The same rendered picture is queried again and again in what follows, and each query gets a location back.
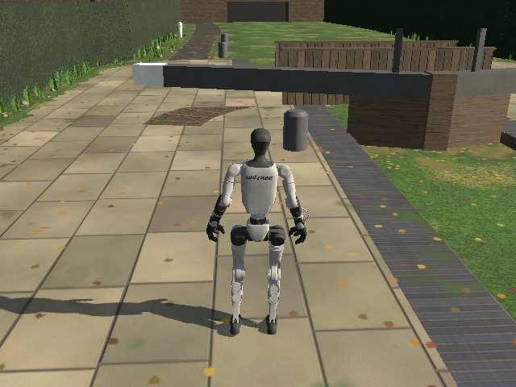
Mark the right robot foot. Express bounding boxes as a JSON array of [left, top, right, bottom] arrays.
[[266, 314, 277, 335]]

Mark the right robot upper arm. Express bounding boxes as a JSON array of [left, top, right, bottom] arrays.
[[277, 164, 298, 209]]

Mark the robot right thigh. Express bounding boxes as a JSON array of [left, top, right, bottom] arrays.
[[267, 225, 285, 283]]

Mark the robot right hand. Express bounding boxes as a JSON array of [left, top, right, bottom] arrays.
[[289, 225, 307, 244]]

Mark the right robot forearm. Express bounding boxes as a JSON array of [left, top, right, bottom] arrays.
[[289, 196, 306, 229]]

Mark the robot left hand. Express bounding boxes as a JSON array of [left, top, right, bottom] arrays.
[[206, 223, 225, 242]]

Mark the left robot upper arm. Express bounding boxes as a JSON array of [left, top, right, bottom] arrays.
[[218, 163, 243, 207]]

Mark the left robot forearm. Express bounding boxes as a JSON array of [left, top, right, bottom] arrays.
[[209, 194, 226, 227]]

